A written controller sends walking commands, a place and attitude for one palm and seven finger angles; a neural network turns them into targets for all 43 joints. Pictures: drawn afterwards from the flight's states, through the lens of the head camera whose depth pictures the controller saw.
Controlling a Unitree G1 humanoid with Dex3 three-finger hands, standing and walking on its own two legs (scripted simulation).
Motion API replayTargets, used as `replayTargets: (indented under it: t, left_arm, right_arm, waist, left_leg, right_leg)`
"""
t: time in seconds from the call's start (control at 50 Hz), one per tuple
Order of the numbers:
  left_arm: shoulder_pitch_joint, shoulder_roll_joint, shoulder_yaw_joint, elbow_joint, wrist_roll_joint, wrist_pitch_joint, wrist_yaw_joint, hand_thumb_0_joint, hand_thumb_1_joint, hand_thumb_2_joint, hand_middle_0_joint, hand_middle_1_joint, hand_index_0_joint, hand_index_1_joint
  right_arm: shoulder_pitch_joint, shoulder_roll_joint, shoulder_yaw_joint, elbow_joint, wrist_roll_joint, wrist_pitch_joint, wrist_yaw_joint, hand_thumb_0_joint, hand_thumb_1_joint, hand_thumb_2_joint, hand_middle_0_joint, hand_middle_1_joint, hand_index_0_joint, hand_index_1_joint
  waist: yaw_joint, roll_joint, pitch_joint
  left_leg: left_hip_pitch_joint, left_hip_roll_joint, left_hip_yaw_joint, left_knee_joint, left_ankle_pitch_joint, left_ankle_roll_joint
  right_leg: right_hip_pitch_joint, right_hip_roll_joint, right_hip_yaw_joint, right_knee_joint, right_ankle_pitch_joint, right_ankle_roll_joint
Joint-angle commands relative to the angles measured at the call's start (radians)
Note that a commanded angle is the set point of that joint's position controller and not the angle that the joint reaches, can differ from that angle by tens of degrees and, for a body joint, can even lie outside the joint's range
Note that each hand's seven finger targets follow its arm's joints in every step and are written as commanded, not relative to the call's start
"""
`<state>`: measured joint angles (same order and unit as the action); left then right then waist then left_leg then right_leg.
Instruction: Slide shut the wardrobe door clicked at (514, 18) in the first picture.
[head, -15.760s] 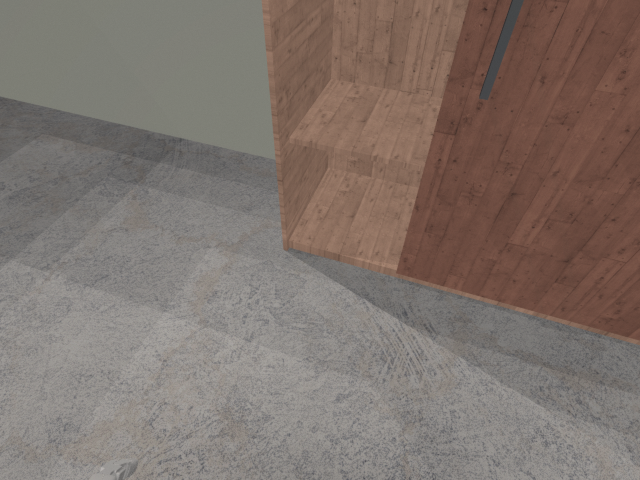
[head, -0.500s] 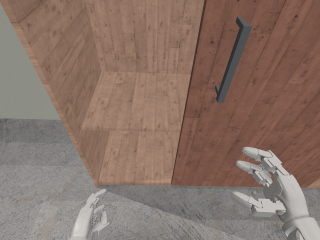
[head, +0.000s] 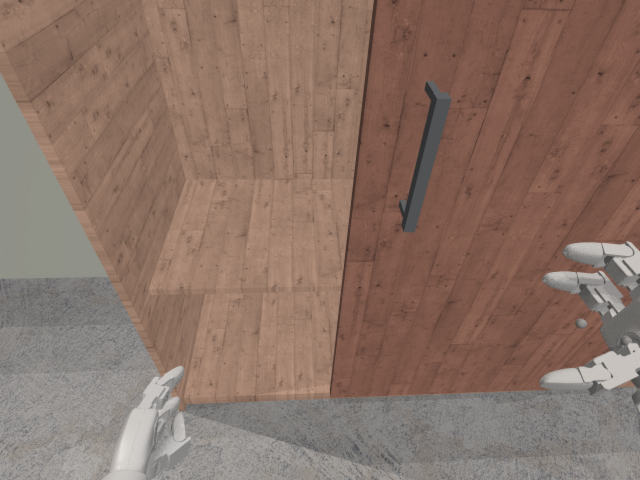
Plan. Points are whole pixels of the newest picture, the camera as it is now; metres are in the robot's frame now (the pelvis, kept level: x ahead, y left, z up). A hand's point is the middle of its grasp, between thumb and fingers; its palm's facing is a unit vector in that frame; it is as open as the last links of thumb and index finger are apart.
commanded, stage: raise the hand with hooked fingers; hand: right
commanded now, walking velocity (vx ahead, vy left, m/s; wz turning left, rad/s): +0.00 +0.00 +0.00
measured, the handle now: (419, 163) +0.52 -0.13 +0.17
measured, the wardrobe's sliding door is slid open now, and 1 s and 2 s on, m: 0.45 0.45 0.45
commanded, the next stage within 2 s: move the hooked fingers beside the handle in 0.80 s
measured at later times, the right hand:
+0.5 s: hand (580, 275) +0.29 -0.26 +0.18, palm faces -0.02 +0.99 -0.10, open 14.0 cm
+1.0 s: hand (579, 269) +0.29 -0.25 +0.19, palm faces +0.03 +1.00 -0.08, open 14.0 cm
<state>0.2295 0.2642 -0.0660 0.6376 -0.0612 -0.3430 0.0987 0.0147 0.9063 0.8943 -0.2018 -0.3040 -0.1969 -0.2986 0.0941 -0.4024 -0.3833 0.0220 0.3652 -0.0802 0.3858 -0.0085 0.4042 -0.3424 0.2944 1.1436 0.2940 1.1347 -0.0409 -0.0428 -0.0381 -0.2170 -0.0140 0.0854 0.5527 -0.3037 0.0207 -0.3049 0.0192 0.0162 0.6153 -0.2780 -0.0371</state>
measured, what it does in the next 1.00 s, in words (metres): stands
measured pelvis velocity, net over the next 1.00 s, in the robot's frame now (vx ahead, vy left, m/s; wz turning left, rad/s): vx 0.01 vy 0.02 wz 0.01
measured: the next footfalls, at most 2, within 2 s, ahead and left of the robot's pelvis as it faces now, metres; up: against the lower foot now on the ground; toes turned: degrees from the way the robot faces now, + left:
none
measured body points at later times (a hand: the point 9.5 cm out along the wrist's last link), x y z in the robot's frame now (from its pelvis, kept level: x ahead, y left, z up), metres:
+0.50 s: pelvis +0.01 +0.01 +0.01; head +0.00 +0.04 +0.46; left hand +0.19 +0.25 -0.07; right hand +0.28 -0.31 +0.19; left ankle +0.00 +0.11 -0.73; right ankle +0.03 -0.09 -0.73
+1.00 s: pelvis +0.01 +0.02 +0.01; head -0.01 +0.04 +0.46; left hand +0.20 +0.25 -0.06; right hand +0.28 -0.31 +0.20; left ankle +0.00 +0.11 -0.73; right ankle +0.03 -0.09 -0.73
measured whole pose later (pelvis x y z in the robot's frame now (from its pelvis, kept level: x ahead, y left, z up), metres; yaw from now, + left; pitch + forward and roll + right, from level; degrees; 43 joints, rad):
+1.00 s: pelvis +0.01 +0.02 +0.01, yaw +0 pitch -2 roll +1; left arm 0.22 0.27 -0.08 0.65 -0.08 -0.27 0.10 0.01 0.91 0.89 -0.20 -0.30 -0.20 -0.30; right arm -0.11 -0.46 -0.47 0.18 0.36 0.07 0.49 -0.01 0.50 -0.30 0.30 1.21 0.30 1.20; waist -0.04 -0.06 -0.03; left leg -0.16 -0.03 0.08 0.48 -0.28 0.04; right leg -0.24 0.01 0.02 0.52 -0.25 -0.01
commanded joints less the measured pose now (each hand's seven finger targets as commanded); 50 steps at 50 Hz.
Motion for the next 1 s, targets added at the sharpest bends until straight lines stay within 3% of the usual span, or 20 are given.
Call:
replayTargets:
  t: [0.0,0.1,0.16,0.24,0.28,0.34,0.36,0.42,0.5,0.52,0.58,0.64,0.7,0.72,0.74,0.8,0.86,0.92,0.94,0.98]
  left_arm:
    - [-0.102,0.136,0.046,-0.156,-0.015,-0.039,0.007,0.0,0.9,0.9,-0.2,-0.3,-0.2,-0.3]
    - [-0.123,0.13,0.037,-0.176,-0.011,-0.022,0.007,0.0,0.9,0.9,-0.2,-0.3,-0.2,-0.3]
    - [-0.13,0.123,0.027,-0.163,-0.007,-0.019,0.006,0.0,0.9,0.9,-0.2,-0.3,-0.2,-0.3]
    - [-0.13,0.123,0.023,-0.146,-0.012,-0.014,0.008,0.0,0.9,0.9,-0.2,-0.3,-0.2,-0.3]
    - [-0.124,0.133,0.025,-0.142,-0.017,-0.006,0.012,0.0,0.9,0.9,-0.2,-0.3,-0.2,-0.3]
    - [-0.114,0.142,0.032,-0.148,-0.028,0.006,0.002,0.0,0.9,0.9,-0.2,-0.3,-0.2,-0.3]
    - [-0.117,0.149,0.034,-0.156,-0.028,0.009,-0.002,0.0,0.9,0.9,-0.2,-0.3,-0.2,-0.3]
    - [-0.134,0.145,0.038,-0.179,-0.027,0.016,-0.013,0.0,0.9,0.9,-0.2,-0.3,-0.2,-0.3]
    - [-0.142,0.129,0.041,-0.196,-0.014,0.002,-0.016,0.0,0.9,0.9,-0.2,-0.3,-0.2,-0.3]
    - [-0.139,0.126,0.039,-0.186,-0.008,0.002,-0.017,0.0,0.9,0.9,-0.2,-0.3,-0.2,-0.3]
    - [-0.132,0.123,0.042,-0.165,-0.009,-0.001,-0.011,0.0,0.9,0.9,-0.2,-0.3,-0.2,-0.3]
    - [-0.13,0.129,0.044,-0.151,-0.018,0.011,-0.005,0.0,0.9,0.9,-0.2,-0.3,-0.2,-0.3]
    - [-0.131,0.137,0.045,-0.162,-0.029,0.018,0.002,0.0,0.9,0.9,-0.2,-0.3,-0.2,-0.3]
    - [-0.134,0.136,0.045,-0.166,-0.028,0.02,0.002,0.0,0.9,0.9,-0.2,-0.3,-0.2,-0.3]
    - [-0.132,0.142,0.046,-0.167,-0.031,0.022,0.002,0.0,0.9,0.9,-0.2,-0.3,-0.2,-0.3]
    - [-0.144,0.137,0.047,-0.182,-0.026,0.019,0.003,0.0,0.9,0.9,-0.2,-0.3,-0.2,-0.3]
    - [-0.151,0.126,0.042,-0.176,-0.019,0.015,-0.001,0.0,0.9,0.9,-0.2,-0.3,-0.2,-0.3]
    - [-0.145,0.123,0.039,-0.152,-0.019,0.017,0.004,0.0,0.9,0.9,-0.2,-0.3,-0.2,-0.3]
    - [-0.144,0.121,0.035,-0.149,-0.02,0.015,0.005,0.0,0.9,0.9,-0.2,-0.3,-0.2,-0.3]
    - [-0.128,0.133,0.04,-0.139,-0.024,0.016,0.011,0.0,0.9,0.9,-0.2,-0.3,-0.2,-0.3]
  right_arm:
    - [-0.244,-0.215,-0.062,-0.113,0.009,0.051,0.055,0.0,0.5,-0.3,0.3,1.2,0.3,1.2]
    - [-0.393,-0.33,-0.156,-0.199,0.012,0.074,0.069,0.0,0.5,-0.3,0.3,1.2,0.3,1.2]
    - [-0.44,-0.379,-0.213,-0.167,0.023,0.049,0.065,0.0,0.5,-0.3,0.3,1.2,0.3,1.2]
    - [-0.515,-0.383,-0.198,-0.092,0.015,0.065,0.084,0.0,0.5,-0.3,0.3,1.2,0.3,1.2]
    - [-0.526,-0.389,-0.182,-0.011,0.008,0.105,0.107,0.0,0.5,-0.3,0.3,1.2,0.3,1.2]
    - [-0.444,-0.309,-0.111,0.103,0.014,0.163,0.153,0.0,0.5,-0.3,0.3,1.2,0.3,1.2]
    - [-0.43,-0.324,-0.12,0.108,0.015,0.179,0.165,0.0,0.5,-0.3,0.3,1.2,0.3,1.2]
    - [-0.438,-0.356,-0.151,0.009,0.031,0.169,0.169,0.0,0.5,-0.3,0.3,1.2,0.3,1.2]
    - [-0.47,-0.449,-0.269,-0.178,0.037,0.085,0.117,0.0,0.5,-0.3,0.3,1.2,0.3,1.2]
    - [-0.455,-0.481,-0.302,-0.193,0.038,0.068,0.097,0.0,0.5,-0.3,0.3,1.2,0.3,1.2]
    - [-0.45,-0.428,-0.288,-0.127,0.033,0.057,0.074,0.0,0.5,-0.3,0.3,1.2,0.3,1.2]
    - [-0.459,-0.376,-0.22,-0.033,0.014,0.105,0.076,0.0,0.5,-0.3,0.3,1.2,0.3,1.2]
    - [-0.478,-0.331,-0.142,-0.004,0.007,0.151,0.103,0.0,0.5,-0.3,0.3,1.2,0.3,1.2]
    - [-0.469,-0.319,-0.129,0.002,0.011,0.157,0.11,0.0,0.5,-0.3,0.3,1.2,0.3,1.2]
    - [-0.476,-0.329,-0.129,-0.005,0.009,0.16,0.118,0.0,0.5,-0.3,0.3,1.2,0.3,1.2]
    - [-0.476,-0.386,-0.193,-0.078,0.02,0.134,0.123,0.0,0.5,-0.3,0.3,1.2,0.3,1.2]
    - [-0.467,-0.419,-0.253,-0.114,0.038,0.089,0.111,0.0,0.5,-0.3,0.3,1.2,0.3,1.2]
    - [-0.536,-0.409,-0.234,-0.071,0.025,0.078,0.087,0.0,0.5,-0.3,0.3,1.2,0.3,1.2]
    - [-0.554,-0.365,-0.19,-0.027,0.02,0.086,0.085,0.0,0.5,-0.3,0.3,1.2,0.3,1.2]
    - [-0.565,-0.361,-0.168,0.047,0.006,0.103,0.082,0.0,0.5,-0.3,0.3,1.2,0.3,1.2]
  waist:
    - [0.009,-0.036,-0.039]
    - [-0.001,-0.029,-0.171]
    - [-0.005,-0.037,-0.173]
    - [0.004,-0.117,-0.119]
    - [0.008,-0.076,-0.096]
    - [0.013,0.017,-0.064]
    - [0.006,0.026,-0.071]
    - [-0.002,0.037,-0.15]
    - [-0.024,-0.049,-0.276]
    - [-0.029,-0.043,-0.262]
    - [-0.015,-0.071,-0.179]
    - [0.001,-0.091,-0.074]
    - [0.014,-0.061,-0.073]
    - [0.015,-0.002,-0.075]
    - [0.018,0.004,-0.097]
    - [0.003,0.015,-0.196]
    - [-0.007,0.01,-0.227]
    - [0.004,-0.046,-0.153]
    - [0.014,-0.07,-0.105]
    - [0.022,-0.034,-0.073]
  left_leg:
    - [-0.063,-0.008,-0.022,-0.122,0.094,0.005]
    - [-0.003,-0.011,-0.025,-0.131,0.142,0.004]
    - [0.019,-0.014,-0.028,-0.145,0.16,0.006]
    - [0.006,-0.009,-0.029,-0.166,0.17,0.013]
    - [-0.006,-0.006,-0.033,-0.174,0.173,0.011]
    - [-0.016,-0.001,-0.035,-0.168,0.206,0.003]
    - [-0.022,0.004,-0.045,-0.162,0.216,0.001]
    - [0.021,0.013,-0.06,-0.145,0.246,-0.003]
    - [0.077,0.002,-0.047,-0.129,0.304,0.001]
    - [0.089,0.003,-0.053,-0.134,0.303,0.0]
    - [0.048,0.003,-0.052,-0.147,0.313,-0.003]
    - [-0.002,0.014,-0.067,-0.164,0.277,-0.004]
    - [-0.019,0.015,-0.068,-0.166,0.239,-0.008]
    - [-0.004,0.022,-0.086,-0.169,0.247,-0.014]
    - [-0.006,0.02,-0.083,-0.166,0.239,-0.019]
    - [0.037,0.02,-0.084,-0.152,0.251,-0.02]
    - [0.07,0.016,-0.081,-0.146,0.289,-0.019]
    - [0.022,0.011,-0.073,-0.162,0.241,-0.01]
    - [-0.017,0.008,-0.068,-0.169,0.209,-0.007]
    - [-0.044,0.005,-0.062,-0.178,0.159,-0.008]
  right_leg:
    - [0.092,-0.023,0.066,-0.163,0.068,0.0]
    - [0.178,-0.015,0.071,-0.162,0.138,-0.004]
    - [0.183,-0.011,0.067,-0.167,0.157,-0.002]
    - [0.189,-0.007,0.063,-0.185,0.155,0.002]
    - [0.177,-0.008,0.065,-0.191,0.147,-0.001]
    - [0.136,-0.007,0.053,-0.175,0.157,-0.005]
    - [0.131,-0.006,0.051,-0.165,0.16,-0.006]
    - [0.139,-0.004,0.043,-0.137,0.193,-0.006]
    - [0.22,0.005,0.039,-0.137,0.269,-0.01]
    - [0.203,0.003,0.035,-0.135,0.271,-0.01]
    - [0.193,0.0,0.027,-0.148,0.253,-0.009]
    - [0.15,-0.002,0.021,-0.152,0.201,-0.005]
    - [0.155,-0.004,0.026,-0.155,0.171,-0.007]
    - [0.136,-0.006,0.026,-0.141,0.172,-0.008]
    - [0.137,-0.005,0.025,-0.141,0.165,-0.011]
    - [0.174,0.0,0.029,-0.133,0.187,-0.013]
    - [0.182,0.002,0.028,-0.132,0.215,-0.013]
    - [0.175,-0.001,0.026,-0.142,0.186,-0.008]
    - [0.165,0.0,0.03,-0.153,0.157,-0.007]
    - [0.152,-0.004,0.037,-0.167,0.121,-0.008]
